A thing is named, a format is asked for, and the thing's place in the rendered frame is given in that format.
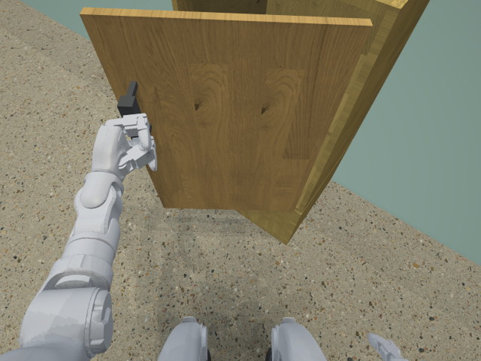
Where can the left robot upper arm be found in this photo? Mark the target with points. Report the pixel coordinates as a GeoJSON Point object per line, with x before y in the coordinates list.
{"type": "Point", "coordinates": [66, 325]}

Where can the right robot thigh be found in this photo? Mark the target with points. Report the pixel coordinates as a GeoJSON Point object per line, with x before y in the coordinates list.
{"type": "Point", "coordinates": [293, 342]}

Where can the right robot shin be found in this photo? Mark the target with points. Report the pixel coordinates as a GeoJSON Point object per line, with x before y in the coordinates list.
{"type": "Point", "coordinates": [288, 320]}

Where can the handle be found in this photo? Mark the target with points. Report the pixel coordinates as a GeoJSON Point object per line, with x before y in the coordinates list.
{"type": "Point", "coordinates": [128, 104]}

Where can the robot left forearm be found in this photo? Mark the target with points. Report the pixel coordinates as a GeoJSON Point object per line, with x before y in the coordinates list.
{"type": "Point", "coordinates": [91, 248]}

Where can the robot left hand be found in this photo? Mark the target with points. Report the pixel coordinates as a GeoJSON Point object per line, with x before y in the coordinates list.
{"type": "Point", "coordinates": [114, 154]}

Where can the cupboard door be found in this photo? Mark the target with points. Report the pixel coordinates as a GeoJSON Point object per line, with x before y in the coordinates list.
{"type": "Point", "coordinates": [239, 104]}

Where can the robot right hand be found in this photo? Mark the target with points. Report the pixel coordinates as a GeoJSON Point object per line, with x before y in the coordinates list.
{"type": "Point", "coordinates": [387, 349]}

